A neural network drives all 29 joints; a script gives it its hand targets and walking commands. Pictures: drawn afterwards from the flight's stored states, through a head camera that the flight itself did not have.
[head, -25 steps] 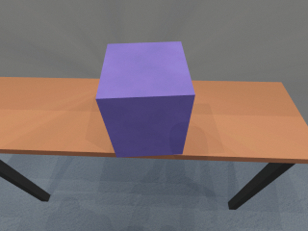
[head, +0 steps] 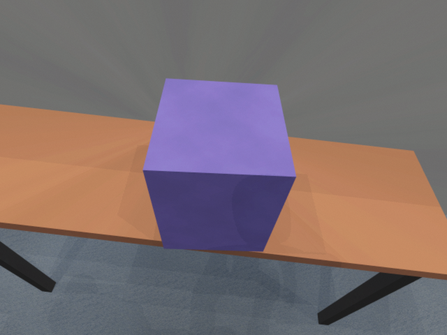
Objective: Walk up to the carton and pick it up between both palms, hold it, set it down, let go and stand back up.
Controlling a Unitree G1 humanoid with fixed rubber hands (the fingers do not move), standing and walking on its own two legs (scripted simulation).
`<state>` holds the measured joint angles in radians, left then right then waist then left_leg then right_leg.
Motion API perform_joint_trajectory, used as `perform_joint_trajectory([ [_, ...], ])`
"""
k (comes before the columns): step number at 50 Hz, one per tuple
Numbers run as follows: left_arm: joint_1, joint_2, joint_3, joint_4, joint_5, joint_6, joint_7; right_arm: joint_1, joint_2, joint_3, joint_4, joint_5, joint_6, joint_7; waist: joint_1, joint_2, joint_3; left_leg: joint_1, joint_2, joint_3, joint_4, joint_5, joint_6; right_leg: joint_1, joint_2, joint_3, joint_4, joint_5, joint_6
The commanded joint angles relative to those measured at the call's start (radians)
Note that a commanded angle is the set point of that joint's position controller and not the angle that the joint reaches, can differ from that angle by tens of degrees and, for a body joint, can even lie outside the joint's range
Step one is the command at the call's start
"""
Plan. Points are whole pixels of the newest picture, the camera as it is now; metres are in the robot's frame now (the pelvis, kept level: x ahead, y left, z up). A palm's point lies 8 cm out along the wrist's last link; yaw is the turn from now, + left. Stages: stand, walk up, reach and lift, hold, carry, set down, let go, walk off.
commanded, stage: walk up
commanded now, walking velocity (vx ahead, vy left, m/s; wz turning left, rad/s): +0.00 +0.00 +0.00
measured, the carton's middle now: (217, 170) +0.40 +0.04 +0.07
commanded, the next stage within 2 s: stand in 0.14 s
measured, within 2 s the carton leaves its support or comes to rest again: neither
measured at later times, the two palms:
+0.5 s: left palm out of the picture -0.07 +0.20 -0.15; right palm out of the picture -0.06 -0.20 -0.14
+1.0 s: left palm out of the picture -0.09 +0.18 -0.15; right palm out of the picture -0.07 -0.21 -0.15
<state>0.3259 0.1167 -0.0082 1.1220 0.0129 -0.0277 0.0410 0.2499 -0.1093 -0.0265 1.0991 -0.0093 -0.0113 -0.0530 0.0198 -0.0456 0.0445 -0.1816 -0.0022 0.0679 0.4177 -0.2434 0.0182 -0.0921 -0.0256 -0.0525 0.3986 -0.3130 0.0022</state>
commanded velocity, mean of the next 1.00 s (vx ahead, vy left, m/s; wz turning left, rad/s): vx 0.00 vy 0.00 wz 0.00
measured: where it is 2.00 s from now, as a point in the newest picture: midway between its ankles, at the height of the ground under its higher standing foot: outside the picture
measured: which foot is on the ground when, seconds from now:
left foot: down 0.00-1.00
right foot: down 0.00-1.00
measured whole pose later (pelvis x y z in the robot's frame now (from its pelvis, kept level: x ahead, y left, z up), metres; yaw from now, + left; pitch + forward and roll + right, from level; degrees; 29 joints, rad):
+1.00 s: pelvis -0.03 -0.01 +0.00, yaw +0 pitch -1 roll +0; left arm 0.36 0.10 -0.01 1.17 0.01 -0.02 0.04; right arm 0.32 -0.09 0.00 1.16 -0.01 -0.01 -0.04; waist 0.00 -0.01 0.04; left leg -0.20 0.02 0.05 0.40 -0.19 0.00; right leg -0.11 0.00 -0.06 0.38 -0.26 -0.01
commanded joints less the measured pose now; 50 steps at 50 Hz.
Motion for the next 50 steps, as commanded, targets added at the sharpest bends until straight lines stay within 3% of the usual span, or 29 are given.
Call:
perform_joint_trajectory([
  [1,0.114,0.045,0.012,0.019,0.008,0.004,0.003,0.122,-0.073,-0.003,0.017,0.001,-0.009,0.000,-0.014,0.077,0.011,0.083,0.133,-0.115,-0.034,0.443,0.034,-0.049,-0.084,0.054,-0.047,0.270,-0.029],
  [4,0.126,0.038,0.010,0.031,0.005,0.007,0.005,0.107,-0.081,-0.005,0.015,0.003,-0.013,0.001,-0.001,0.061,-0.010,0.089,0.125,-0.112,-0.038,0.419,0.040,-0.031,-0.085,0.051,-0.050,0.277,-0.028],
  [6,0.104,0.058,0.013,0.033,0.005,0.007,0.006,0.112,-0.072,0.001,0.022,0.006,-0.013,0.004,-0.009,0.036,-0.007,0.077,0.122,-0.112,-0.044,0.381,0.038,-0.020,-0.089,0.057,-0.059,0.270,-0.032],
  [8,0.106,0.056,0.012,0.043,0.004,0.007,0.006,0.117,-0.076,0.002,0.030,0.001,-0.012,0.006,-0.012,0.051,-0.006,0.086,0.115,-0.102,-0.051,0.343,0.033,-0.021,-0.092,0.061,-0.069,0.270,-0.032],
  [11,0.097,0.053,0.012,0.049,0.000,0.011,0.006,0.127,-0.070,0.009,0.035,0.001,-0.011,0.008,-0.018,0.010,0.031,0.056,0.115,-0.107,-0.065,0.289,0.029,-0.023,-0.089,0.055,-0.079,0.250,-0.030],
  [12,0.089,0.056,0.011,0.048,0.001,0.012,0.006,0.131,-0.080,0.006,0.040,0.001,-0.011,0.009,-0.022,0.040,0.038,0.051,0.117,-0.109,-0.067,0.283,0.026,-0.019,-0.094,0.057,-0.078,0.245,-0.029],
  [18,0.102,0.056,0.011,0.061,0.001,0.012,0.006,0.139,-0.061,0.012,0.053,0.000,-0.008,0.008,-0.018,0.055,0.051,0.043,0.110,-0.104,-0.077,0.239,0.018,-0.027,-0.091,0.056,-0.089,0.208,-0.024],
  [26,0.110,0.045,0.006,0.067,0.000,0.014,0.004,0.162,-0.058,0.017,0.059,-0.001,-0.004,0.009,-0.026,0.036,0.069,0.010,0.105,-0.109,-0.088,0.148,0.011,-0.051,-0.084,0.056,-0.094,0.158,-0.030],
  [27,0.118,0.041,0.004,0.065,-0.001,0.013,0.003,0.157,-0.058,0.017,0.059,-0.002,-0.004,0.008,-0.015,0.072,0.063,0.012,0.102,-0.106,-0.089,0.145,0.012,-0.053,-0.089,0.065,-0.094,0.159,-0.032],
  [30,0.115,0.042,0.004,0.066,0.001,0.013,0.004,0.165,-0.051,0.018,0.056,-0.001,-0.002,0.009,-0.026,0.032,0.076,0.004,0.102,-0.107,-0.083,0.135,0.012,-0.070,-0.088,0.061,-0.098,0.149,-0.034],
  [31,0.127,0.044,0.004,0.065,0.000,0.011,0.003,0.163,-0.056,0.017,0.055,-0.002,-0.002,0.009,-0.020,0.057,0.072,0.017,0.103,-0.107,-0.081,0.133,0.012,-0.083,-0.089,0.069,-0.099,0.147,-0.034],
  [35,0.121,0.043,0.005,0.064,0.002,0.010,0.004,0.173,-0.049,0.017,0.059,-0.001,0.002,0.009,-0.027,0.034,0.081,0.005,0.106,-0.107,-0.080,0.130,0.008,-0.093,-0.084,0.065,-0.104,0.137,-0.032],
  [50,0.137,0.039,0.002,0.053,0.000,0.005,0.001,0.161,-0.039,0.025,0.056,-0.001,-0.002,0.010,-0.019,0.051,0.072,-0.007,0.102,-0.102,-0.071,0.123,0.007,-0.107,-0.082,0.079,-0.105,0.129,-0.040],
])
